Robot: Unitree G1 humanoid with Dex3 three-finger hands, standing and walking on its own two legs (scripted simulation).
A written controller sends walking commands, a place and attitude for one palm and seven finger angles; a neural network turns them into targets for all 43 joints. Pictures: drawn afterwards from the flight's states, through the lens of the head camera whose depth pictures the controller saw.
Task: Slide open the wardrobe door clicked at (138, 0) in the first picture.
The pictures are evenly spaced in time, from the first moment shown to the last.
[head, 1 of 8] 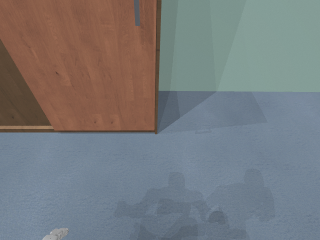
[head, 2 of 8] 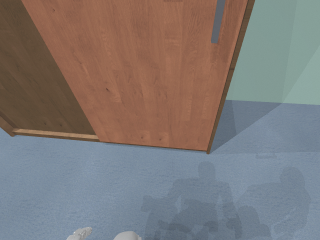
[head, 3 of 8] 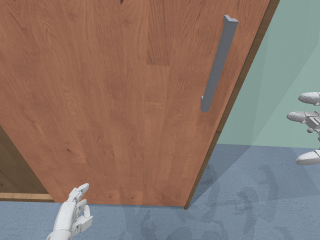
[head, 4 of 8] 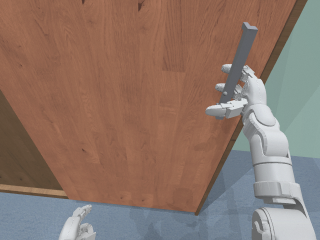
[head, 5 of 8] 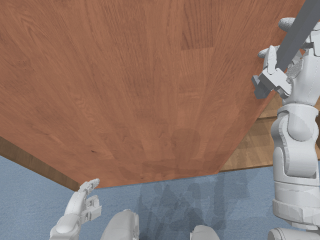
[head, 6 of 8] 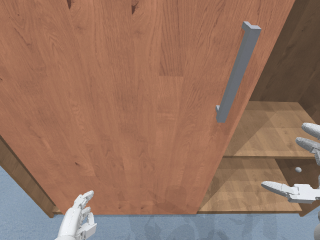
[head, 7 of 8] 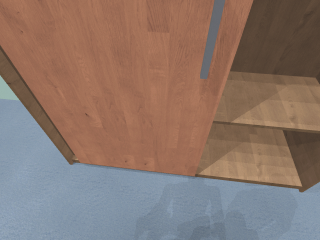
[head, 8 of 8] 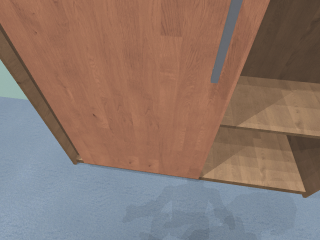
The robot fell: no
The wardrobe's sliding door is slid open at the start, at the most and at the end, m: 0.00 0.68 0.68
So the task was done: yes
